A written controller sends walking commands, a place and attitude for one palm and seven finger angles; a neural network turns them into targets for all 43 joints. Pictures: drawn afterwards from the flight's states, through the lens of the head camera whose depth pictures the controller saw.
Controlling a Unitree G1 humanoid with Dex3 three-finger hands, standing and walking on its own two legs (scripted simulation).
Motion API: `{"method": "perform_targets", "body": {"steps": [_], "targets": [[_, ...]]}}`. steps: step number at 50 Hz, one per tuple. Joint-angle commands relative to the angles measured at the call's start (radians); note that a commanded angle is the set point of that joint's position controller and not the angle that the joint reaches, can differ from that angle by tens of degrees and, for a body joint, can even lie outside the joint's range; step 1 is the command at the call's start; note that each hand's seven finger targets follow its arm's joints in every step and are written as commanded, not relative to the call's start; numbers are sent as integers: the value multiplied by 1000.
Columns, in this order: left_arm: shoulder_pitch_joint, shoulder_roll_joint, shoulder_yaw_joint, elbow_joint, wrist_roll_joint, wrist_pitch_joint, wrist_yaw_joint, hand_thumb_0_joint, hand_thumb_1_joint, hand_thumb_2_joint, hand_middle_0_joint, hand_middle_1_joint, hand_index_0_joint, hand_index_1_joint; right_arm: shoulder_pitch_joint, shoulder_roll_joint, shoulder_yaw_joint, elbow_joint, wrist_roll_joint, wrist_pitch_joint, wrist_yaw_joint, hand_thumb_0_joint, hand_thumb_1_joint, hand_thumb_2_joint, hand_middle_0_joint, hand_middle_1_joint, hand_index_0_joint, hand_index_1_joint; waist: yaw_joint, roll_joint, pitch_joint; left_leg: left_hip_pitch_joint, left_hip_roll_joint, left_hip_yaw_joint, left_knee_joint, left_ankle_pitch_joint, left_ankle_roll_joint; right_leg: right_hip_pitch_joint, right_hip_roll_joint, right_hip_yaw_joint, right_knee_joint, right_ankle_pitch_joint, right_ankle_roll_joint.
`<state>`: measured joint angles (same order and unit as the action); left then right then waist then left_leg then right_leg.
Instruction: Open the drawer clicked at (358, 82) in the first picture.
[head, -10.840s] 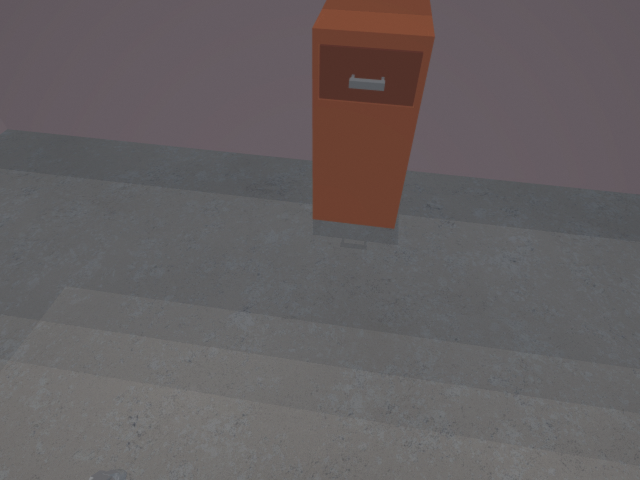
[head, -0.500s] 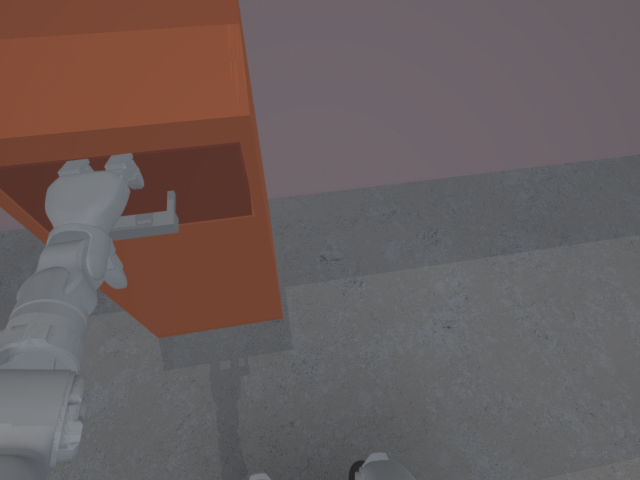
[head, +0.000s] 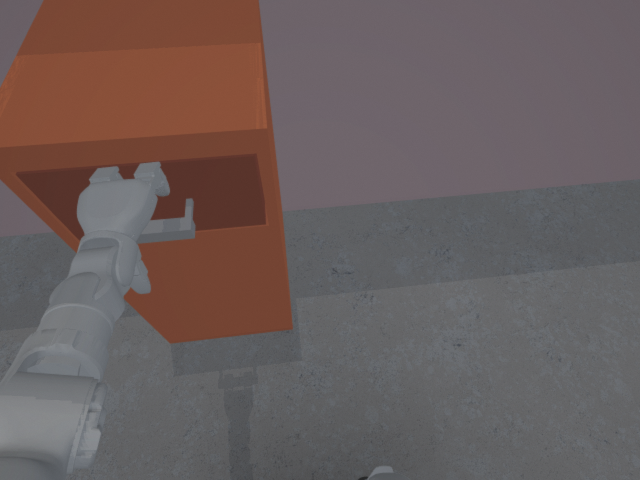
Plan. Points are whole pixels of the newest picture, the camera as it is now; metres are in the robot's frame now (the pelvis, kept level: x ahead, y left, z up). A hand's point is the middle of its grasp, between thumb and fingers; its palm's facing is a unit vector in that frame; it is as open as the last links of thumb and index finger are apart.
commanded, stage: move the hooked fingers above the handle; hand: left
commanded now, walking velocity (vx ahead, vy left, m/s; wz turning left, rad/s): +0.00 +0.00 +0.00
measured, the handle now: (156, 219) +0.50 +0.26 -0.05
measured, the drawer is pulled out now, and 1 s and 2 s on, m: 0.00 0.00 0.00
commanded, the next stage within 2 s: lower the fingers behind the handle in 0.06 s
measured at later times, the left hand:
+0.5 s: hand (133, 246) +0.43 +0.26 -0.01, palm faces -0.06 -0.04 -1.00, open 13.9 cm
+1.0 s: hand (141, 245) +0.45 +0.26 -0.04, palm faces -0.04 -0.02 -1.00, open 13.9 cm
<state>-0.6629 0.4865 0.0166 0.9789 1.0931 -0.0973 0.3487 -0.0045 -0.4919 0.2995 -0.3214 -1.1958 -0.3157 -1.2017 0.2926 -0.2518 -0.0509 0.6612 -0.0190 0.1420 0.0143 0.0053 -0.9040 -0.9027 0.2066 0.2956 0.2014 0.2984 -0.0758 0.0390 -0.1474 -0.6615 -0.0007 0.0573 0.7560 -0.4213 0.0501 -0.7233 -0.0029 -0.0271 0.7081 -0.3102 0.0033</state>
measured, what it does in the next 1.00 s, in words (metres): stands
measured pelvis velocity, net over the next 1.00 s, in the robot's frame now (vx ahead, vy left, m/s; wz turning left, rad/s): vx -0.02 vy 0.01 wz -0.01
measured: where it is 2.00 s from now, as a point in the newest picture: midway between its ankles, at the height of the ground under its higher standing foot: outside the picture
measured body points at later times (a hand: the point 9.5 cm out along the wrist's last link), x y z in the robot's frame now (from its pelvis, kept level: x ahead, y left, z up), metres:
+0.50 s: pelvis -0.01 +0.00 -0.01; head +0.09 +0.00 +0.43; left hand +0.43 +0.26 +0.04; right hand +0.02 -0.29 -0.14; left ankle -0.04 +0.08 -0.71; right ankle +0.01 -0.13 -0.71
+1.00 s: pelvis -0.02 +0.01 -0.03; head +0.10 +0.01 +0.40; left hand +0.44 +0.26 +0.02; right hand -0.01 -0.27 -0.16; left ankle -0.05 +0.08 -0.71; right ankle +0.01 -0.13 -0.71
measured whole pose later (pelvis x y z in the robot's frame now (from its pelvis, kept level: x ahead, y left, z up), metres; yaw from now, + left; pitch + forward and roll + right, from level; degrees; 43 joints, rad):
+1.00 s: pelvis -0.02 +0.01 -0.03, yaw +0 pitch +24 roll -2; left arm -0.73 0.53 0.04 1.08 1.12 -0.12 0.44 0.00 -0.49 0.30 -0.34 -1.27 -0.32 -1.20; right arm 0.34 -0.26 -0.05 0.71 -0.04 0.13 0.02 0.01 -0.90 -0.90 0.21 0.30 0.20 0.30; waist -0.11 0.04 -0.18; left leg -0.90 0.01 0.05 0.96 -0.48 0.06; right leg -0.95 0.00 -0.03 0.88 -0.36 0.01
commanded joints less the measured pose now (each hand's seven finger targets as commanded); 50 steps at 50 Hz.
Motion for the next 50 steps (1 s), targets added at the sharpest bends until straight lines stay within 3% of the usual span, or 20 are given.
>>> {"method": "perform_targets", "body": {"steps": [1,4,5,8,15,18,21,23,24,25,27,31,32,36,38,41,45,46,48,50], "targets": [[-340,324,101,-179,-6,1,28,0,-500,300,-300,-1200,-300,-1200,124,-171,-54,-71,3,-10,-20,0,-900,-900,200,300,200,300,5,8,-379,161,-2,-35,-68,520,-2,308,27,15,-35,386,-49],[-342,323,98,-189,-18,-29,16,0,-500,300,-300,-1200,-300,-1200,135,-171,-56,-69,5,-13,-27,0,-900,-900,200,300,200,300,-7,-4,-374,148,-5,-32,-70,491,2,318,28,21,-42,381,-46],[-319,351,125,-187,-19,-40,15,0,-500,300,-300,-1200,-300,-1200,131,-174,-58,-66,5,-14,-29,0,-900,-900,200,300,200,300,5,1,-375,141,-7,-31,-69,482,2,320,27,23,-41,375,-47],[-347,319,102,-223,-19,-73,18,0,-500,300,-300,-1200,-300,-1200,136,-169,-64,-58,1,-17,-31,0,-900,-900,200,300,200,300,-12,30,-389,173,-4,-38,-59,508,1,287,29,21,-40,368,-49],[-329,288,80,-175,-16,-97,41,0,-500,300,-300,-1200,-300,-1200,151,-174,-68,-35,-3,-17,-23,0,-900,-900,200,300,200,300,-18,44,-361,130,-7,-41,-35,468,-4,217,32,16,-18,326,-52],[-359,318,105,-175,-6,-100,64,0,-500,300,-300,-1200,-300,-1200,153,-178,-69,-29,-9,-17,-22,0,-900,-900,200,300,200,300,-21,38,-378,112,-7,-46,-19,453,-3,198,32,16,-3,306,-52],[-376,325,108,-165,2,-91,91,0,-500,300,-300,-1200,-300,-1200,152,-179,-66,-29,-12,-18,-18,0,-900,-900,200,300,200,300,-21,64,-394,101,-9,-45,-4,445,-6,178,34,13,15,294,-52],[-367,360,138,-125,2,-76,102,0,-500,300,-300,-1200,-300,-1200,151,-186,-63,-25,-15,-17,-17,0,-900,-900,200,300,200,300,-22,21,-392,68,-10,-46,4,426,-1,183,34,16,19,291,-49],[-352,374,146,-112,4,-68,105,0,-500,300,-300,-1200,-300,-1200,150,-188,-61,-27,-14,-17,-16,0,-900,-900,200,300,200,300,-14,30,-403,54,-12,-42,7,414,-2,189,33,17,28,289,-47],[-373,361,126,-103,8,-60,107,0,-500,300,-300,-1200,-300,-1200,148,-188,-58,-30,-14,-18,-17,0,-900,-900,200,300,200,300,-26,37,-395,51,-12,-44,11,403,-2,168,34,15,30,278,-47],[-381,354,118,-101,17,-50,108,0,-500,300,-300,-1200,-300,-1200,151,-188,-59,-31,-14,-21,-15,0,-900,-900,200,300,200,300,-21,63,-410,68,-9,-47,16,406,-6,144,36,10,38,260,-49],[-428,320,82,-81,9,-47,91,0,-500,300,-300,-1200,-300,-1200,164,-190,-57,-28,-13,-29,-18,0,-900,-900,200,300,200,300,-50,51,-397,63,-4,-53,33,374,-3,96,37,8,37,221,-45],[-419,361,114,-86,10,-53,89,0,-500,300,-300,-1200,-300,-1200,167,-193,-55,-27,-15,-29,-19,0,-900,-900,200,300,200,300,-35,51,-418,61,-4,-58,38,381,-4,105,38,8,50,226,-47],[-431,338,98,-81,18,-69,83,0,-500,300,-300,-1200,-300,-1200,179,-191,-55,-22,-19,-32,-22,0,-900,-900,200,300,200,300,-46,58,-427,61,3,-74,64,410,-9,47,40,-3,80,219,-48],[-437,313,92,-110,18,-77,88,0,-500,300,-300,-1200,-300,-1200,179,-186,-59,-24,-23,-33,-18,0,-900,-900,200,300,200,300,-42,99,-451,96,10,-82,77,460,-17,15,42,-9,94,224,-52],[-427,278,77,-87,16,-65,105,0,-500,300,-300,-1200,-300,-1200,190,-186,-61,-14,-26,-32,-11,0,-900,-900,200,300,200,300,-49,91,-441,89,15,-88,95,476,-23,-20,45,-15,107,218,-50],[-402,285,87,-55,22,-26,117,0,-500,300,-300,-1200,-300,-1200,196,-192,-62,-6,-28,-26,-5,0,-900,-900,200,300,200,300,-43,76,-454,82,17,-90,103,498,-26,-18,45,-18,119,234,-49],[-382,256,68,-37,15,-14,114,0,-500,300,-300,-1200,-300,-1200,197,-190,-61,-10,-25,-24,-2,0,-900,-900,200,300,200,300,-46,54,-435,67,15,-86,99,480,-22,-9,46,-20,112,231,-48],[-382,286,82,6,13,6,103,0,-500,300,-300,-1200,-300,-1200,193,-197,-53,-4,-22,-20,-5,0,-900,-900,200,300,200,300,-53,11,-391,14,13,-84,94,432,-15,-4,44,-17,109,218,-48],[-376,284,70,14,11,14,90,0,-500,300,-300,-1200,-300,-1200,195,-196,-49,-11,-20,-20,-7,0,-900,-900,200,300,200,300,-46,31,-400,1,7,-74,95,401,-11,2,42,-14,112,208,-48]]}}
